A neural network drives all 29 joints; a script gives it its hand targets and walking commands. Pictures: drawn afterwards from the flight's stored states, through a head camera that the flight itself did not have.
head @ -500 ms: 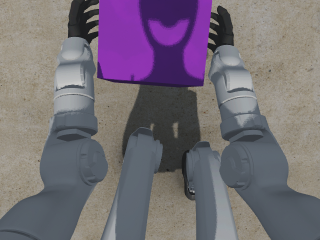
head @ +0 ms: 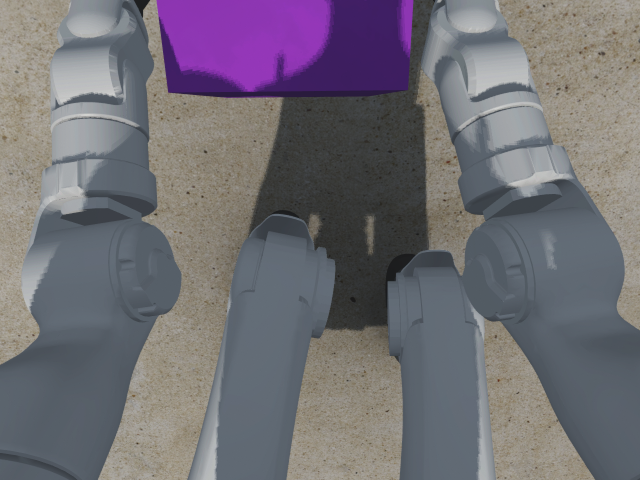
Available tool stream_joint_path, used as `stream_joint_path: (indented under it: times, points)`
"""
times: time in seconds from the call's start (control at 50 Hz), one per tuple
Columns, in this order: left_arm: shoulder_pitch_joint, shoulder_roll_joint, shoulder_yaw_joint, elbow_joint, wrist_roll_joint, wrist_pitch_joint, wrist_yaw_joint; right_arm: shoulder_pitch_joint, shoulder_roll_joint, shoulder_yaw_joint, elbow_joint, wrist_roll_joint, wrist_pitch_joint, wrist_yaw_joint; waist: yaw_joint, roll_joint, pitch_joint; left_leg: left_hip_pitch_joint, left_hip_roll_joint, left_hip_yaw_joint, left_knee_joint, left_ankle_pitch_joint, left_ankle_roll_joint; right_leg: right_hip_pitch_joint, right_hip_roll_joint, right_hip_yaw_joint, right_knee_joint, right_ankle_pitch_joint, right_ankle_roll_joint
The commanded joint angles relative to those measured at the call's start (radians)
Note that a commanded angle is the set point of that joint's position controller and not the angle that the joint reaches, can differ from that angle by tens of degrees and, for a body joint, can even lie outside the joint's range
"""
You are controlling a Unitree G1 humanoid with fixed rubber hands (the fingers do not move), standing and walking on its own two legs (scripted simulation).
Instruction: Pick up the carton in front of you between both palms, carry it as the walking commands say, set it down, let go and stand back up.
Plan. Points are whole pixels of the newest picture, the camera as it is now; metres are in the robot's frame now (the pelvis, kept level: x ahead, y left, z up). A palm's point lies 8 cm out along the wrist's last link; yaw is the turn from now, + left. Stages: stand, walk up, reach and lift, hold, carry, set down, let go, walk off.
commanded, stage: set down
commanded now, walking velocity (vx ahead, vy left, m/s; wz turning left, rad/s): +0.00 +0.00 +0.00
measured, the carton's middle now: out of the picture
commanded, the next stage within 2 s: none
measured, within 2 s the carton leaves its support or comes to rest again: rests again in 0.32 s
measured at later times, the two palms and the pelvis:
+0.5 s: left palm (142, 10) +0.48 +0.30 -0.20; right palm out of the picture +0.55 +0.00 -0.20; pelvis +0.00 -0.01 -0.02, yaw +0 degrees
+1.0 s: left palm (141, 5) +0.48 +0.30 -0.21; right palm out of the picture +0.56 +0.00 -0.21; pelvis +0.00 -0.01 -0.03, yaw +1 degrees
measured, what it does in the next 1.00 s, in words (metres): stands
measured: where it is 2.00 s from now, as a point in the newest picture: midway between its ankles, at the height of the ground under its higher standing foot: (339, 308)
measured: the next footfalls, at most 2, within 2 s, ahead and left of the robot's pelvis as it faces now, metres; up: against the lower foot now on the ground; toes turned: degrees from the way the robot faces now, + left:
none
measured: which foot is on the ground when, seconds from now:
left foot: down 0.00-1.00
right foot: down 0.00-1.00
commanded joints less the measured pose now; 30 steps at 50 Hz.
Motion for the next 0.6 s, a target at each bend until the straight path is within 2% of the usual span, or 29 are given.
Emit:
stream_joint_path:
  times: [0.0, 0.02, 0.04, 0.06, 0.08, 0.1, 0.12, 0.14, 0.16, 0.18, 0.2, 0.22, 0.26, 0.28, 0.3, 0.32, 0.34, 0.36, 0.38, 0.4, 0.42, 0.44, 0.46, 0.48, 0.5, 0.52, 0.54, 0.56, 0.58]
  points:
    - [-0.546, -0.682, -0.237, 0.012, -0.074, -0.043, -0.284, -0.686, 0.826, 0.3, -0.082, 0.07, -0.045, 0.249, 0.183, -0.162, -1.17, 0.636, -0.018, 0.173, -0.12, 0.406, 0.044, 0.426, -0.034, -0.154, -0.141, 0.239, -0.046]
    - [-0.491, -0.729, -0.248, 0.035, -0.06, -0.037, -0.296, -0.632, 0.83, 0.291, -0.104, 0.04, -0.047, 0.251, 0.096, -0.159, -1.129, 0.627, -0.022, 0.143, -0.126, 0.373, 0.047, 0.422, -0.014, -0.169, -0.136, 0.251, -0.048]
    - [-0.504, -0.706, -0.232, 0.047, -0.058, -0.029, -0.304, -0.643, 0.811, 0.236, -0.056, 0.035, -0.05, 0.255, 0.102, -0.14, -1.122, 0.619, -0.024, 0.145, -0.137, 0.358, 0.035, 0.405, -0.02, -0.178, -0.127, 0.243, -0.049]
    - [-0.518, -0.744, -0.285, 0.01, -0.079, -0.043, -0.308, -0.617, 0.808, 0.271, -0.072, 0.036, -0.053, 0.255, 0.112, -0.095, -1.128, 0.644, -0.017, 0.153, -0.093, 0.396, 0.027, 0.359, -0.026, -0.164, -0.113, 0.251, -0.054]
    - [-0.543, -0.722, -0.259, 0.008, -0.067, -0.049, -0.311, -0.594, 0.82, 0.301, -0.082, 0.052, -0.049, 0.267, 0.135, -0.113, -1.15, 0.641, -0.025, 0.176, -0.083, 0.436, 0.038, 0.365, -0.024, -0.146, -0.134, 0.288, -0.047]
    - [-0.486, -0.782, -0.231, 0.015, -0.041, -0.042, -0.32, -0.555, 0.851, 0.265, -0.088, 0.024, -0.056, 0.265, 0.121, -0.119, -1.12, 0.543, -0.032, 0.168, -0.105, 0.422, 0.032, 0.412, -0.01, -0.136, -0.132, 0.325, -0.053]
    - [-0.512, -0.721, -0.24, 0.017, -0.052, -0.044, -0.32, -0.555, 0.865, 0.249, -0.049, 0.013, -0.048, 0.265, 0.069, -0.134, -1.133, 0.556, -0.027, 0.157, -0.093, 0.426, 0.038, 0.389, -0.014, -0.149, -0.124, 0.343, -0.045]
    - [-0.442, -0.706, -0.23, 0.05, -0.048, -0.038, -0.325, -0.521, 0.846, 0.25, -0.058, 0.015, -0.053, 0.268, 0.085, -0.13, -1.092, 0.588, -0.023, 0.128, -0.087, 0.46, 0.047, 0.349, -0.022, -0.173, -0.086, 0.346, -0.034]
    - [-0.496, -0.716, -0.257, 0.015, -0.048, -0.043, -0.321, -0.515, 0.86, 0.221, -0.015, 0.022, -0.054, 0.27, 0.128, -0.078, -1.097, 0.617, -0.019, 0.145, -0.084, 0.464, 0.035, 0.351, -0.025, -0.13, -0.098, 0.348, -0.052]
    - [-0.49, -0.682, -0.217, 0.023, -0.033, -0.053, -0.32, -0.544, 0.872, 0.245, -0.06, 0.042, -0.064, 0.27, 0.159, -0.114, -1.094, 0.621, -0.031, 0.142, -0.092, 0.474, 0.047, 0.3, -0.013, -0.156, -0.089, 0.326, -0.052]
    - [-0.51, -0.668, -0.248, -0.053, -0.048, -0.052, -0.304, -0.599, 0.866, 0.316, -0.124, 0.108, -0.061, 0.266, 0.158, -0.063, -1.145, 0.665, -0.019, 0.152, -0.083, 0.502, 0.043, 0.3, -0.003, -0.152, -0.091, 0.329, -0.051]
    - [-0.524, -0.666, -0.234, 0.001, -0.037, -0.059, -0.304, -0.579, 0.85, 0.267, -0.085, 0.077, -0.055, 0.264, 0.169, -0.099, -1.079, 0.686, -0.015, 0.151, -0.077, 0.488, 0.043, 0.234, -0.014, -0.128, -0.113, 0.286, -0.053]
    - [-0.593, -0.625, -0.265, -0.061, -0.06, -0.069, -0.303, -0.624, 0.898, 0.297, -0.121, 0.093, -0.054, 0.275, 0.191, -0.167, -1.11, 0.593, -0.015, 0.158, -0.076, 0.453, 0.045, 0.36, -0.021, -0.096, -0.117, 0.341, -0.058]
    - [-0.543, -0.655, -0.238, 0.012, -0.068, -0.065, -0.307, -0.625, 0.849, 0.29, -0.087, 0.074, -0.065, 0.274, 0.144, -0.161, -1.086, 0.543, -0.014, 0.147, -0.073, 0.44, 0.05, 0.316, -0.023, -0.129, -0.092, 0.341, -0.053]
    - [-0.531, -0.634, -0.258, -0.011, -0.065, -0.069, -0.303, -0.605, 0.787, 0.331, -0.088, 0.083, -0.07, 0.274, 0.148, -0.158, -1.104, 0.602, -0.003, 0.145, -0.053, 0.408, 0.055, 0.325, -0.031, -0.132, -0.087, 0.287, -0.046]
    - [-0.571, -0.657, -0.263, -0.016, -0.067, -0.081, -0.305, -0.593, 0.833, 0.296, -0.089, 0.076, -0.083, 0.27, 0.152, -0.162, -1.074, 0.563, -0.02, 0.137, -0.062, 0.406, 0.058, 0.313, -0.022, -0.126, -0.092, 0.296, -0.046]
    - [-0.535, -0.645, -0.207, 0.028, -0.04, -0.073, -0.307, -0.646, 0.765, 0.292, -0.118, 0.079, -0.085, 0.268, 0.155, -0.127, -1.049, 0.605, -0.014, 0.137, -0.077, 0.419, 0.063, 0.246, -0.024, -0.13, -0.101, 0.247, -0.057]
    - [-0.564, -0.63, -0.213, 0.022, -0.057, -0.072, -0.304, -0.663, 0.747, 0.296, -0.069, 0.086, -0.082, 0.266, 0.157, -0.097, -1.027, 0.53, -0.002, 0.149, -0.049, 0.378, 0.052, 0.28, -0.036, -0.12, -0.083, 0.261, -0.068]
    - [-0.567, -0.617, -0.205, 0.062, -0.019, -0.078, -0.302, -0.63, 0.747, 0.255, -0.093, 0.057, -0.083, 0.267, 0.162, -0.123, -1.001, 0.573, -0.014, 0.154, -0.053, 0.378, 0.074, 0.266, -0.016, -0.108, -0.125, 0.237, -0.073]
    - [-0.574, -0.566, -0.221, 0.002, -0.045, -0.081, -0.296, -0.612, 0.737, 0.296, -0.057, 0.083, -0.078, 0.269, 0.185, -0.113, -1.025, 0.557, 0.005, 0.156, -0.064, 0.389, 0.047, 0.321, -0.029, -0.111, -0.096, 0.282, -0.061]
    - [-0.597, -0.561, -0.22, 0.02, -0.037, -0.085, -0.294, -0.621, 0.773, 0.269, -0.044, 0.085, -0.075, 0.266, 0.174, -0.114, -1.012, 0.57, -0.008, 0.156, -0.068, 0.372, 0.061, 0.286, -0.023, -0.119, -0.097, 0.244, -0.064]
    - [-0.546, -0.62, -0.214, 0.092, -0.041, -0.078, -0.296, -0.615, 0.709, 0.278, -0.045, 0.077, -0.095, 0.264, 0.109, -0.083, -0.959, 0.558, 0.005, 0.147, -0.052, 0.36, 0.053, 0.305, -0.023, -0.125, -0.089, 0.259, -0.062]
    - [-0.544, -0.564, -0.187, 0.051, -0.032, -0.09, -0.295, -0.598, 0.737, 0.287, -0.073, 0.088, -0.094, 0.27, 0.164, -0.108, -0.948, 0.537, 0.004, 0.135, -0.042, 0.375, 0.07, 0.225, -0.031, -0.109, -0.092, 0.245, -0.059]
    - [-0.523, -0.587, -0.18, 0.084, -0.03, -0.102, -0.293, -0.569, 0.696, 0.276, -0.037, 0.055, -0.095, 0.266, 0.144, -0.134, -0.96, 0.54, 0.003, 0.137, -0.052, 0.393, 0.066, 0.284, -0.029, -0.119, -0.088, 0.27, -0.054]
    - [-0.519, -0.575, -0.172, 0.085, -0.034, -0.093, -0.289, -0.558, 0.684, 0.204, 0.034, 0.026, -0.093, 0.264, 0.119, -0.122, -0.932, 0.485, -0.002, 0.124, -0.052, 0.348, 0.053, 0.227, -0.036, -0.138, -0.064, 0.24, -0.063]
    - [-0.546, -0.47, -0.172, 0.112, -0.001, -0.091, -0.273, -0.621, 0.711, 0.245, -0.009, 0.075, -0.083, 0.266, 0.197, -0.13, -0.926, 0.591, 0.009, 0.122, -0.06, 0.371, 0.078, 0.172, -0.027, -0.124, -0.081, 0.203, -0.051]
    - [-0.5, -0.543, -0.18, 0.143, -0.001, -0.085, -0.27, -0.563, 0.645, 0.215, 0.012, 0.051, -0.092, 0.268, 0.127, -0.067, -0.871, 0.556, 0.001, 0.123, -0.067, 0.357, 0.068, 0.149, -0.023, -0.125, -0.089, 0.198, -0.063]
    - [-0.531, -0.519, -0.19, 0.091, -0.033, -0.107, -0.265, -0.593, 0.643, 0.212, 0.021, 0.077, -0.106, 0.265, 0.156, -0.065, -0.933, 0.572, -0.003, 0.118, -0.064, 0.337, 0.065, 0.196, -0.019, -0.138, -0.06, 0.196, -0.078]
    - [-0.533, -0.544, -0.178, 0.154, -0.029, -0.096, -0.276, -0.529, 0.643, 0.219, 0.078, 0.028, -0.099, 0.278, 0.069, -0.14, -0.789, 0.49, -0.007, 0.092, -0.068, 0.322, 0.074, 0.193, -0.037, -0.146, -0.062, 0.218, -0.065]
